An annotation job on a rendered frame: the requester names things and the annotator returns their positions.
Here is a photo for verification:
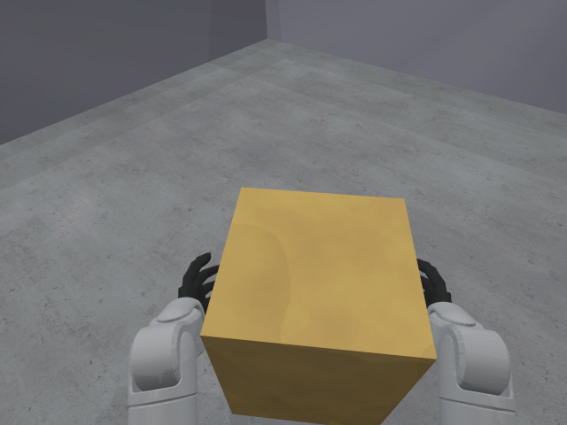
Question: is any carton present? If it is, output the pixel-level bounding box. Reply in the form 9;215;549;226
200;187;437;425

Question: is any robot left forearm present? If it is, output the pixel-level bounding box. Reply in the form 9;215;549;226
128;297;206;425

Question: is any right robot hand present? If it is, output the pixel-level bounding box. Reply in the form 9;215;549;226
416;259;452;308

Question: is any robot right forearm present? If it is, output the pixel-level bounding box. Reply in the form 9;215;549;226
427;302;517;425

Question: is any left robot hand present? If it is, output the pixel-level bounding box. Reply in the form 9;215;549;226
178;252;220;315

